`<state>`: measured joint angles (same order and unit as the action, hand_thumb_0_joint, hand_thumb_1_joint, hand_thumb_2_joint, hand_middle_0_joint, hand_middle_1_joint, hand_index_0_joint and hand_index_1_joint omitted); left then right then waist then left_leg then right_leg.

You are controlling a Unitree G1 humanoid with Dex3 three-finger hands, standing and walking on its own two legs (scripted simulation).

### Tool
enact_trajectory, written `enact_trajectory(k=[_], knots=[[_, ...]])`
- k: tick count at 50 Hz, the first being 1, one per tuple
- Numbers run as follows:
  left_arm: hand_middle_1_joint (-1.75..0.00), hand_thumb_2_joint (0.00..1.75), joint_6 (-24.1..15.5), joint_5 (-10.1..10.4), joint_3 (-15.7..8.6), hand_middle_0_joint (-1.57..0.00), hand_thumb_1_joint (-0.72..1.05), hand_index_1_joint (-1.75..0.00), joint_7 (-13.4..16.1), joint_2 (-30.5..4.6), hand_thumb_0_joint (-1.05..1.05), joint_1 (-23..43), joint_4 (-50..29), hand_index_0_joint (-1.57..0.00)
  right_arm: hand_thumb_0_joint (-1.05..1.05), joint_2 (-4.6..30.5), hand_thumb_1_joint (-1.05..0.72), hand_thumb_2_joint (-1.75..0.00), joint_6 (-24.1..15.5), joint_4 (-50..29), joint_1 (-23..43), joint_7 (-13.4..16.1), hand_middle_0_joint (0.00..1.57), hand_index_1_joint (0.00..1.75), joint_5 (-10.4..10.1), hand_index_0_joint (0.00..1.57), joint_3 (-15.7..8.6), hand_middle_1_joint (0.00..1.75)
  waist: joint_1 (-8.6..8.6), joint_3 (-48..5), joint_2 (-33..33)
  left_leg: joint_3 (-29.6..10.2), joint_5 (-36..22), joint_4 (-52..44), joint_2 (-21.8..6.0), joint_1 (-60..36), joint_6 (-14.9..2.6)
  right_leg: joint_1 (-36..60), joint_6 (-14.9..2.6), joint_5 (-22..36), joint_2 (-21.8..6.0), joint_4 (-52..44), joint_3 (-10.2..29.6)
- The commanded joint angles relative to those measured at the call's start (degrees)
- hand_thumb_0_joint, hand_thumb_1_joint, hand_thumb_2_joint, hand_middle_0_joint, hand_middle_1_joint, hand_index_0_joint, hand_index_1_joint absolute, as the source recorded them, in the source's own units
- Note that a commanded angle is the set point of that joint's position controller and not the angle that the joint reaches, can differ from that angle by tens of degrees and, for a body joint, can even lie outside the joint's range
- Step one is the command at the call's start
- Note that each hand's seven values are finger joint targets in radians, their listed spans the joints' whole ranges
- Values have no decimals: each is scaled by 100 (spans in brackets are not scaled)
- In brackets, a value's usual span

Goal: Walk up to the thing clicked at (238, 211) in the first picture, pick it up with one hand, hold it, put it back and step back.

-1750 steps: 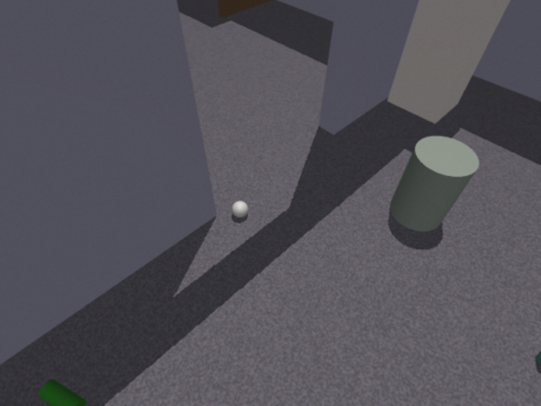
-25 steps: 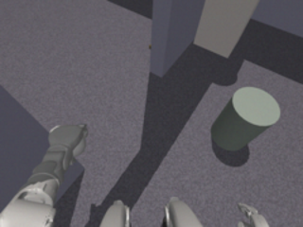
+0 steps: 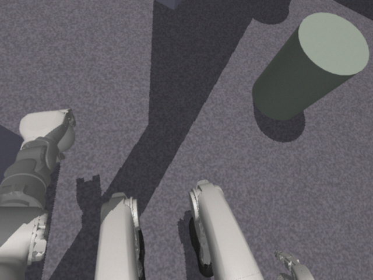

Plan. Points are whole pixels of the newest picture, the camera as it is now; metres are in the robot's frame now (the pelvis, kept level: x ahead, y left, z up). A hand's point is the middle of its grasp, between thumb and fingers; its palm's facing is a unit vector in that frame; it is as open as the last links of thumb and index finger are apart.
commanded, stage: crouch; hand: left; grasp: from above
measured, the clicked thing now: (57, 136) +0.46 +0.24 -0.15
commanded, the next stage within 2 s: lower in 0.98 s
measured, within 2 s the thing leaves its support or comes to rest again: neither
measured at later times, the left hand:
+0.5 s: hand (69, 147) +0.46 +0.25 -0.25, palm faces -0.46 -0.04 -0.89, open 9.8 cm
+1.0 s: hand (73, 147) +0.48 +0.26 -0.30, palm faces -0.46 -0.03 -0.89, open 9.8 cm
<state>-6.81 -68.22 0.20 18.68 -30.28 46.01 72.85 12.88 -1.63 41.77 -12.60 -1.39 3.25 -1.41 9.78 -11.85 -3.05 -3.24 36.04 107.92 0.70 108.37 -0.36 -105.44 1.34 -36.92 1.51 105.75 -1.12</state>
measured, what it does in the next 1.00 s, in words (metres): lowers itself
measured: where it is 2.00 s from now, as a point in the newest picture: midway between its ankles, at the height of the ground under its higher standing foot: (170, 262)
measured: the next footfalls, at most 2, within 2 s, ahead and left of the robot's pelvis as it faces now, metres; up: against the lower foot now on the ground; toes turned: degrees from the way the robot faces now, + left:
none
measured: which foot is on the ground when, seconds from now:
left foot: down 0.00-1.00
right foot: down 0.00-1.00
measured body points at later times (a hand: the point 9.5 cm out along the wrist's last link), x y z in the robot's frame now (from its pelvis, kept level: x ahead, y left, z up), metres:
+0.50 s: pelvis +0.00 -0.01 -0.09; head +0.23 +0.04 +0.29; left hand +0.48 +0.25 -0.20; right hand +0.05 -0.28 -0.21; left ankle +0.08 +0.11 -0.45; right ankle +0.08 -0.13 -0.45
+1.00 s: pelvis -0.01 +0.00 -0.14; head +0.24 +0.05 +0.24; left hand +0.50 +0.25 -0.25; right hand +0.02 -0.28 -0.24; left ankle +0.08 +0.11 -0.45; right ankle +0.08 -0.13 -0.45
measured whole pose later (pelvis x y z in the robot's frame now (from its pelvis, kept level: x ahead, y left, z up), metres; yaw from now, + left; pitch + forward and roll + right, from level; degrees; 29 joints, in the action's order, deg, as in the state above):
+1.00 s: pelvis -0.01 +0.00 -0.14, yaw -4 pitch +36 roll -8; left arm -10.3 -71.9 -4.0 21.8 -42.2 57.4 84.4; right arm 14.6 -2.2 42.2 -9.5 -6.5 6.9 4.0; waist 14.1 -4.1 0.6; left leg -7.1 39.5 134.2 0.5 130.7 0.5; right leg -126.6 1.5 -39.6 3.0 129.9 -4.7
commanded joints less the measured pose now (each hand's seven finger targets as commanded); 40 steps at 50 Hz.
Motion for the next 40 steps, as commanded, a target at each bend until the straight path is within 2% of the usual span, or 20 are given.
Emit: enact_trajectory(k=[1,2,4,7,9,12,13,14,15,17,18,22,23,24,26,28,33,37,39,40], knots=[[-98,85,-82,-41,-310,-78,48,-92,347,-1562,0,2272,-1052,-84,0,1297,-90,-90,-184,-222,-909,-54,20,30,96,20,-410,30,51,-3838,-986,-21,-938,-930,29,-2789,-54,1172,-402,988,56,-894,-341],[-98,84,-70,-76,-390,-77,47,-91,378,-1694,0,2314,-1018,-83,0,1325,-90,-90,-194,-189,-910,-69,20,30,109,20,-413,30,-2,-3953,-1044,-91,-1000,-895,16,-2869,-28,1035,-412,1003,48,-753,-370],[-99,84,-74,-84,-271,-78,49,-92,396,-1521,0,2410,-899,-84,0,1339,-90,-90,-207,-160,-904,-127,20,30,141,20,-398,30,136,-3835,-1133,-70,-1092,-683,3,-2736,-36,824,-402,1096,47,-599,-397],[-98,83,-54,-43,-279,-79,49,-91,429,-1510,0,2417,-723,-85,0,1291,-91,-90,-232,-106,-888,-191,20,30,182,20,-369,30,170,-3571,-1131,-44,-1062,-471,-11,-2489,-41,642,-392,1111,42,-443,-406],[-96,86,-79,-77,-357,-81,49,-91,422,-1736,0,2618,-915,-86,0,1339,-91,-90,-229,-99,-891,-225,20,30,199,20,-385,30,82,-3935,-1331,-2,-1221,-294,-20,-2629,-47,638,-403,1232,71,-287,-420],[-98,85,-94,-106,-355,-82,51,-92,418,-1730,0,2364,-541,-88,0,1310,-91,-90,-196,-130,-859,-284,20,30,215,20,-354,30,151,-3680,-1090,54,-1072,-95,-4,-2193,-82,677,-388,1185,121,-164,-443],[-97,85,-104,-85,-362,-81,51,-91,432,-1739,0,2558,-601,-87,0,1344,-91,-90,-188,-85,-863,-286,20,30,228,20,-344,30,197,-3601,-1082,92,-992,-5,-5,-1993,-99,623,-371,1168,123,-146,-436],[-96,84,-110,-78,-413,-81,51,-90,447,-1824,0,2541,-512,-87,0,1315,-91,-90,-194,-73,-845,-296,20,30,240,20,-328,30,157,-3487,-1124,85,-940,6,-8,-1920,-86,556,-383,1120,110,-77,-426],[-96,82,-130,-70,-474,-80,50,-90,464,-1953,0,2664,-636,-86,0,1332,-91,-90,-199,-97,-834,-307,20,30,248,20,-309,30,147,-3599,-1265,101,-989,69,-7,-1912,-89,589,-383,1166,118,-4,-430],[-94,81,-121,-130,-430,-80,49,-88,449,-1931,0,2518,-384,-86,0,1336,-91,-90,-171,-88,-899,-338,20,30,260,20,-295,30,202,-3707,-959,122,-1168,290,-23,-1865,-136,709,-347,1337,162,31,-433],[-94,80,-167,-134,-504,-79,49,-88,482,-2114,0,2714,-561,-86,0,1341,-91,-90,-159,-79,-843,-344,20,30,262,20,-291,30,137,-3809,-1110,186,-1186,387,-14,-1700,-144,817,-343,1414,184,95,-391],[-93,78,-192,-164,-569,-78,48,-87,503,-2237,0,2738,-240,-84,0,1349,-91,-90,-146,-37,-818,-362,20,30,288,20,-250,30,163,-3565,-1080,162,-935,520,-17,-1380,-134,505,-357,1171,198,292,-445],[-95,79,-210,-177,-466,-78,48,-88,491,-2096,0,2687,-77,-84,0,1325,-91,-90,-142,-34,-802,-371,20,30,299,20,-245,30,218,-3431,-1101,156,-826,532,-20,-1285,-125,442,-371,1079,211,344,-463],[-93,79,-218,-192,-507,-78,47,-87,495,-2127,0,2662,-29,-84,0,1338,-91,-90,-129,-45,-802,-384,20,30,305,20,-227,30,205,-3380,-1046,135,-788,555,-17,-1269,-128,357,-368,1040,215,376,-485],[-92,77,-258,-172,-558,-78,47,-86,508,-2276,0,2864,-170,-84,0,1376,-91,-90,-126,-40,-809,-387,20,30,302,20,-225,30,190,-3517,-1164,150,-794,632,-15,-1220,-129,377,-365,1051,220,448,-489],[-93,79,-241,-204,-536,-77,47,-87,484,-2211,0,2619,159,-83,0,1393,-91,-90,-116,-24,-859,-411,20,30,314,20,-189,30,251,-3344,-989,97,-851,706,-28,-1171,-129,286,-355,1099,207,539,-538],[-93,82,-325,-245,-558,-78,46,-88,486,-2475,0,3049,-63,-84,0,1448,-91,-90,-92,-24,-863,-419,20,30,320,20,-141,30,264,-3517,-1312,93,-851,895,-27,-1114,-109,151,-377,1102,246,765,-590],[-93,81,-333,-227,-532,-78,46,-87,528,-2442,0,2975,252,-83,0,1467,-91,-90,-109,-13,-830,-421,20,30,362,20,-41,30,344,-3104,-1235,55,-529,954,-34,-852,-123,-99,-370,842,236,834,-652],[-91,80,-367,-296,-567,-77,43,-86,529,-2659,0,3209,17,-82,0,1523,-91,-90,-98,-8,-859,-417,20,30,353,20,-24,30,316,-3372,-1333,88,-637,1049,-32,-909,-125,12,-368,945,261,872,-653],[-92,79,-335,-298,-600,-77,44,-86,535,-2641,0,2943,326,-82,0,1528,-91,-90,-91,-24,-873,-433,20,30,368,20,-16,30,323,-3269,-1265,85,-657,1064,-31,-869,-120,26,-361,954,257,900,-660]])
